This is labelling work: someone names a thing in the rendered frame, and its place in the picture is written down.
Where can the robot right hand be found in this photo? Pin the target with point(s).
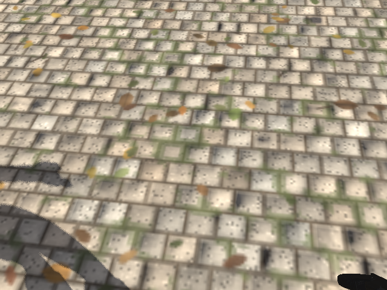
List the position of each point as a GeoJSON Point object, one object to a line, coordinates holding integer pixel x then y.
{"type": "Point", "coordinates": [362, 282]}

